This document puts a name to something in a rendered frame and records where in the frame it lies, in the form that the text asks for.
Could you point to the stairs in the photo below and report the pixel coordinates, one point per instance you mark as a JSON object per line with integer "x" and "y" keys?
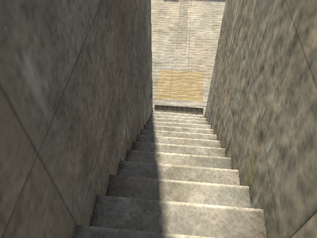
{"x": 178, "y": 180}

